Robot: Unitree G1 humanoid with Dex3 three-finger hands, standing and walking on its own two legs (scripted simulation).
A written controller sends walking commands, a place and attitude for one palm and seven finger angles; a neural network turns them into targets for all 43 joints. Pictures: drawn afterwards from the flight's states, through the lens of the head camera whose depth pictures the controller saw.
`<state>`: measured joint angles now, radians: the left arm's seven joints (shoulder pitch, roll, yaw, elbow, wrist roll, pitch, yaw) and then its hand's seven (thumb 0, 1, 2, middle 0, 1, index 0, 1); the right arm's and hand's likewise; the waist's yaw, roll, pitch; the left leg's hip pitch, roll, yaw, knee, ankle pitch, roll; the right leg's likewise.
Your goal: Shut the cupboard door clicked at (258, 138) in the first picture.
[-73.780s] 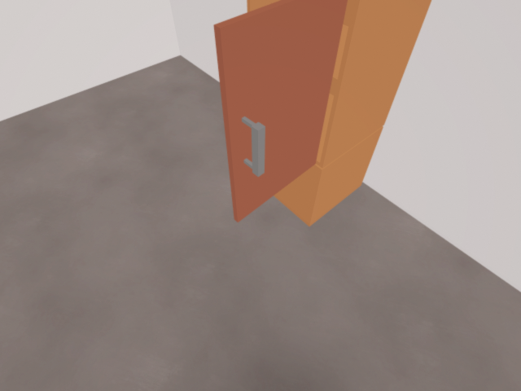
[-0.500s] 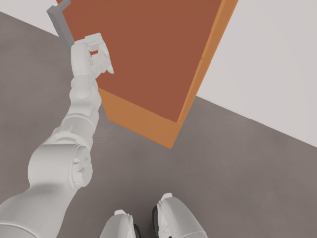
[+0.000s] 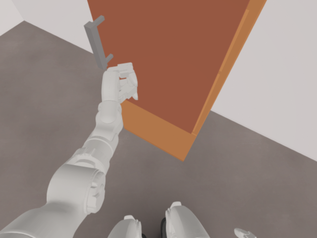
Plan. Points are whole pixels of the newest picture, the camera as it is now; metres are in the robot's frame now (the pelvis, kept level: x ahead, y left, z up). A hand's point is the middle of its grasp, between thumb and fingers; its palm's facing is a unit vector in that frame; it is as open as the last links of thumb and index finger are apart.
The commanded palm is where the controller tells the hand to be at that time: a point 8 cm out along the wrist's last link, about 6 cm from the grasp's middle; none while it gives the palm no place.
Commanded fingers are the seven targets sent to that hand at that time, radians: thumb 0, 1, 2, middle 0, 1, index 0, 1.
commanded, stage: draw the hand back to the body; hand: left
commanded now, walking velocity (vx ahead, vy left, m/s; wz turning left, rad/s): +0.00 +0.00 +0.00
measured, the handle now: (101, 44) +0.65 +0.11 +0.05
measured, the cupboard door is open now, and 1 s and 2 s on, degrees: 0 0 0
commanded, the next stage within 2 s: step back with the hand held close in 1.54 s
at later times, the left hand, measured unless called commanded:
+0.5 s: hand (83, 119) +0.35 +0.11 +0.14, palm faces -0.08 -0.99 -0.06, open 3.1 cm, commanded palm +0.32 +0.17 +0.16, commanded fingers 0.00 0.90 0.90 -1.08 -1.26 -1.08 -1.26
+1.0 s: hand out of the picture +0.25 +0.24 +0.22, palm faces +0.33 -0.88 -0.34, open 4.9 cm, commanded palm +0.21 +0.29 +0.24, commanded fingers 0.00 0.90 0.90 -0.39 -0.51 -0.39 -0.51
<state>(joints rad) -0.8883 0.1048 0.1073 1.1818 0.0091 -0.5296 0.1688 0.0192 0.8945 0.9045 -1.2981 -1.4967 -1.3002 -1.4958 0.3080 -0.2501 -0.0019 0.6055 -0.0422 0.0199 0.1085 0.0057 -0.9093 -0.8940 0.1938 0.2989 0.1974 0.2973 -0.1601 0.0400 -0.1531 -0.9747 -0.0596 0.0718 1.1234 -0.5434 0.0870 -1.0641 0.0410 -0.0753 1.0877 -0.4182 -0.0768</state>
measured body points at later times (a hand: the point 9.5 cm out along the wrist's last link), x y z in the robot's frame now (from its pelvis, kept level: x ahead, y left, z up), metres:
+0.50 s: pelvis +0.02 +0.00 +0.06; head +0.05 -0.01 +0.51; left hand +0.34 +0.16 +0.15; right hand +0.19 -0.25 -0.03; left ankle -0.01 +0.07 -0.65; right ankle +0.05 -0.07 -0.65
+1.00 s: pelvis +0.04 +0.02 +0.09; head +0.03 -0.01 +0.54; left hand +0.23 +0.29 +0.24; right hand +0.24 -0.19 +0.00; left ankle -0.01 +0.07 -0.65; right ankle +0.05 -0.07 -0.65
